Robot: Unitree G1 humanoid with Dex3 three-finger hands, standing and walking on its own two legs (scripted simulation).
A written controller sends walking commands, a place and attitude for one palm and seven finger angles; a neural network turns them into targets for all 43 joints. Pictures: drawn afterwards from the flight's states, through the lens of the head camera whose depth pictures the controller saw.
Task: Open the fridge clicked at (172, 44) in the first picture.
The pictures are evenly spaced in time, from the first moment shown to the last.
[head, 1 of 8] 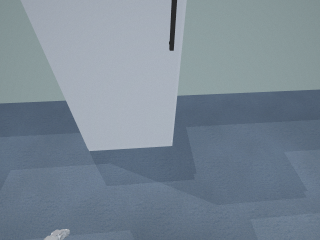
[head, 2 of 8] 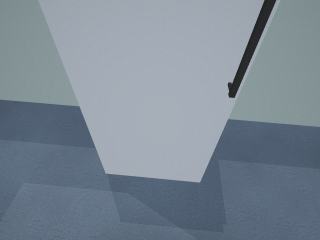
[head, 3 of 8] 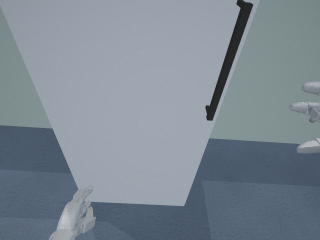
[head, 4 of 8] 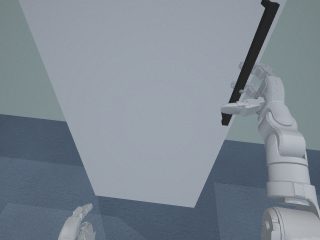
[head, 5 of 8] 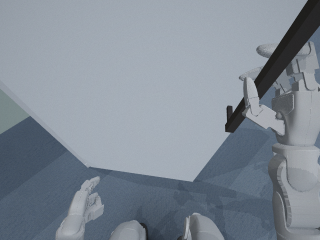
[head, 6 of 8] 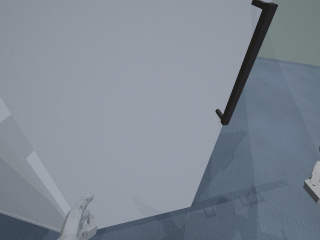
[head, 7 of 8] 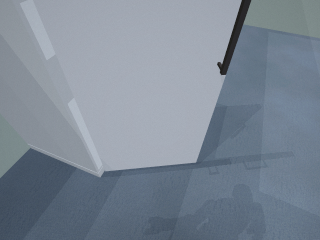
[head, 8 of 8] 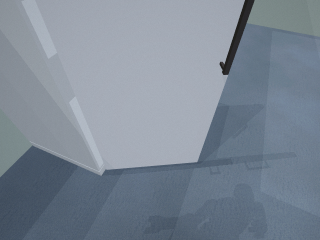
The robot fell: no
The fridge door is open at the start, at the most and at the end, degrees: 0 66 61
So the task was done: yes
